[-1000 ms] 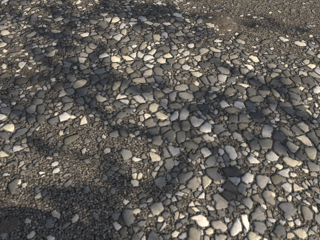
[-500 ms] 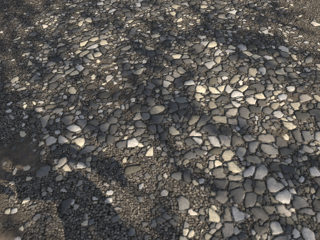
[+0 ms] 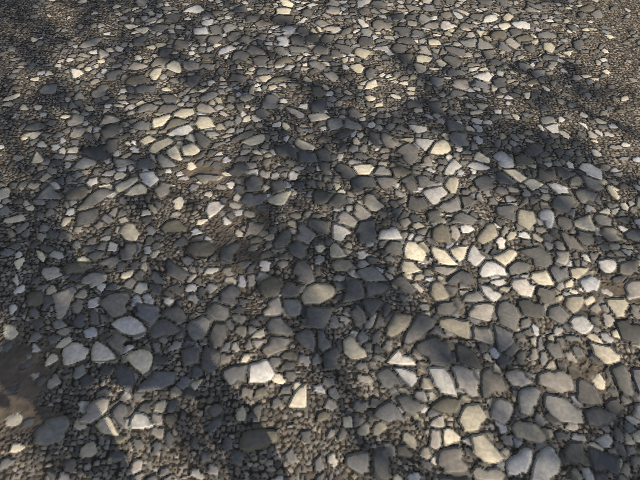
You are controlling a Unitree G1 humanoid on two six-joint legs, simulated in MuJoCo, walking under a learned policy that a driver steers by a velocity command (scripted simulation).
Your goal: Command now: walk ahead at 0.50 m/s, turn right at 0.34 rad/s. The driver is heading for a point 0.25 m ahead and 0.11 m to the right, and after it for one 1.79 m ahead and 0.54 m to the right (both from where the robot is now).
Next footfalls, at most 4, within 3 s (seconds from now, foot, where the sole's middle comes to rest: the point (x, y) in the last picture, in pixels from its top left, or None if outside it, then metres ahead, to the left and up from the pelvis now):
0.32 right None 0.30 -0.12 -0.78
0.86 left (358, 409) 0.65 -0.08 -0.78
1.36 right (489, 370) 0.75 -0.39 -0.78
1.90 left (437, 259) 1.08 -0.30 -0.78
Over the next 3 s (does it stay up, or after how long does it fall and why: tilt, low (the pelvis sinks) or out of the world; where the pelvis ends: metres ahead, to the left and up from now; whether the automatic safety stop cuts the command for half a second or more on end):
stays up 1.52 -0.41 -0.02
